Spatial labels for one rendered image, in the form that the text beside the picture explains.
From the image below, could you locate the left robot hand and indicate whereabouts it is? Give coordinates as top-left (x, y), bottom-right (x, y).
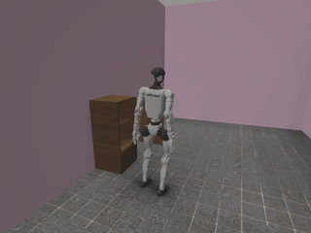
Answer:
top-left (132, 129), bottom-right (141, 145)

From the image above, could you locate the robot left upper arm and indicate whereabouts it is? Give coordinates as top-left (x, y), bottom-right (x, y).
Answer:
top-left (135, 86), bottom-right (147, 113)

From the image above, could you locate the cupboard door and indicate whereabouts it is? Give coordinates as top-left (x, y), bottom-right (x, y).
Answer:
top-left (135, 98), bottom-right (164, 146)

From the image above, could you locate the robot right forearm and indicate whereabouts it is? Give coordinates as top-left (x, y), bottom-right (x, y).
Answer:
top-left (166, 111), bottom-right (175, 139)

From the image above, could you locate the humanoid robot torso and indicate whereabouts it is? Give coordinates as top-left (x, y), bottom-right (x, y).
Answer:
top-left (145, 85), bottom-right (167, 137)

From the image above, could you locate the right robot hand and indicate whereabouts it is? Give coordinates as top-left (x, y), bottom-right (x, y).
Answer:
top-left (166, 138), bottom-right (176, 155)

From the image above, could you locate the robot left foot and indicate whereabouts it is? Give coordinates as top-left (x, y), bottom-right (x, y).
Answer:
top-left (140, 177), bottom-right (152, 188)

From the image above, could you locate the robot right upper arm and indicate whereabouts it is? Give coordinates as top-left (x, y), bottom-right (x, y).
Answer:
top-left (163, 89), bottom-right (175, 118)

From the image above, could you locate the robot left forearm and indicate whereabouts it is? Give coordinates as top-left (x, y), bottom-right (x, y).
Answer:
top-left (133, 111), bottom-right (141, 130)

